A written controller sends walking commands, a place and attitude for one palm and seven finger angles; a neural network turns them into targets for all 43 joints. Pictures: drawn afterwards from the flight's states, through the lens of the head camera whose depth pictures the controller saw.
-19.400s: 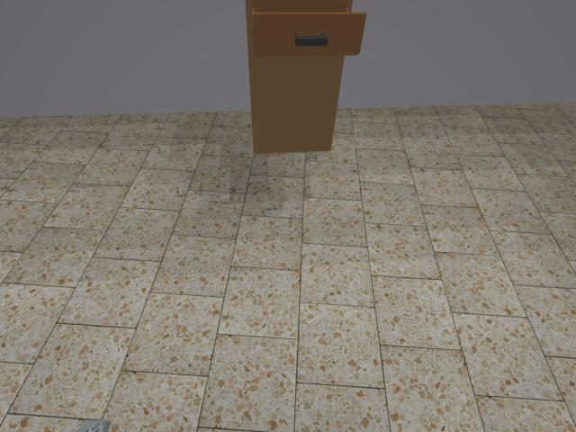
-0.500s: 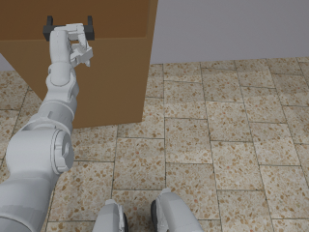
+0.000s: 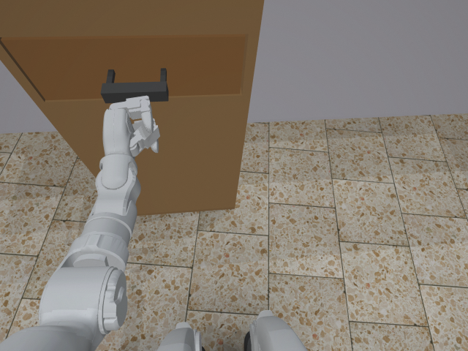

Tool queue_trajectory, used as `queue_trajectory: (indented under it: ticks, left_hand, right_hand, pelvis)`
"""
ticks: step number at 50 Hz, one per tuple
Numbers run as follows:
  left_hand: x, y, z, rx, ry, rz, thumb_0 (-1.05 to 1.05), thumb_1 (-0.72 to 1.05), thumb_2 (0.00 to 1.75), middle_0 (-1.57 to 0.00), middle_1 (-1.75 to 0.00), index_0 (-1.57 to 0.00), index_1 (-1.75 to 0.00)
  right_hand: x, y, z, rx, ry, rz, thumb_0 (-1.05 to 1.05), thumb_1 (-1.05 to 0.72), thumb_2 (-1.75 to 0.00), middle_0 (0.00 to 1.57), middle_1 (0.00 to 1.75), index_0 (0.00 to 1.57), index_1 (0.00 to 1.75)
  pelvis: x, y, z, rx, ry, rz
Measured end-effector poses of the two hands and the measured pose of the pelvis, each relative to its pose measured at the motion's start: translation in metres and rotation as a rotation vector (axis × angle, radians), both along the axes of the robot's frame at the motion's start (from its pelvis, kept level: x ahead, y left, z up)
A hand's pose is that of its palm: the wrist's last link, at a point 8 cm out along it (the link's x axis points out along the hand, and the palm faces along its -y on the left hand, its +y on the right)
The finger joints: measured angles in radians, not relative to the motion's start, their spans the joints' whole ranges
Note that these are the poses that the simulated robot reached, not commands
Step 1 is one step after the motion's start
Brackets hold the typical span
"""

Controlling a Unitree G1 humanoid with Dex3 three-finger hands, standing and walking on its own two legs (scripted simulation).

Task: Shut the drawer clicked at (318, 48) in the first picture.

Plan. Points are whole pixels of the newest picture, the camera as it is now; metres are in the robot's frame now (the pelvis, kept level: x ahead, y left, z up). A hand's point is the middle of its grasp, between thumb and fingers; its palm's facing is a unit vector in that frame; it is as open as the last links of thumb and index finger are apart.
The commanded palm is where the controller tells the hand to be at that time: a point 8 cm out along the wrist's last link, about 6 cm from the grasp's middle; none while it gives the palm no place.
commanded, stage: draw the hand back to the body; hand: left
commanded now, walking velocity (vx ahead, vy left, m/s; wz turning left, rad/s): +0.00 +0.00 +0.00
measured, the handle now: (136, 83) +0.59 +0.14 +0.06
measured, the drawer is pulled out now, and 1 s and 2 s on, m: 0.00 0.00 0.00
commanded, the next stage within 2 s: step back with the hand held close in 1.44 s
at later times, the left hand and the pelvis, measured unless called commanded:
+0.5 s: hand (111, 167) +0.36 +0.14 +0.13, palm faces +0.02 -1.00 -0.06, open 3.3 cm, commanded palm +0.32 +0.19 +0.13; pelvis +0.02 -0.01 +0.04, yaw +2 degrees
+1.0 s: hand out of the picture +0.24 +0.21 +0.19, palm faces +0.31 -0.91 -0.29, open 3.3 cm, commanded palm +0.19 +0.26 +0.21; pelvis +0.02 +0.00 +0.07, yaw +2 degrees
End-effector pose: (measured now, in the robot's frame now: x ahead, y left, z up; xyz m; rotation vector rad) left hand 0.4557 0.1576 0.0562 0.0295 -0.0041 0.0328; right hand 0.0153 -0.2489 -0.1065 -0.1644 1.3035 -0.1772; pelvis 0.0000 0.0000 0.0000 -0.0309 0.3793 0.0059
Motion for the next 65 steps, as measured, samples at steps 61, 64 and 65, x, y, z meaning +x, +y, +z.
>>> queue_trajectory:
  ticks: [61,64,65]
  left_hand:
    - [-0.298,0.122,0.183,0.390,-0.110,0.373,0.02,0.89,0.89,-1.40,-1.60,-1.40,-1.60]
    - [-0.310,0.129,0.193,0.426,-0.129,0.398,0.02,0.89,0.89,-1.40,-1.60,-1.40,-1.60]
    - [-0.314,0.130,0.195,0.437,-0.136,0.407,0.02,0.89,0.89,-1.40,-1.60,-1.40,-1.60]
  right_hand:
    - [0.187,0.048,0.102,0.035,-0.609,0.252,0.01,-0.91,-0.90,0.20,0.30,0.20,0.30]
    - [0.186,0.046,0.103,0.027,-0.619,0.245,0.01,-0.91,-0.90,0.20,0.30,0.20,0.30]
    - [0.186,0.045,0.103,0.025,-0.623,0.243,0.01,-0.91,-0.90,0.20,0.30,0.20,0.30]
  pelvis:
    - [0.017,0.001,0.073,0.029,-0.453,0.039]
    - [0.017,0.002,0.073,0.028,-0.455,0.038]
    - [0.017,0.002,0.073,0.027,-0.456,0.038]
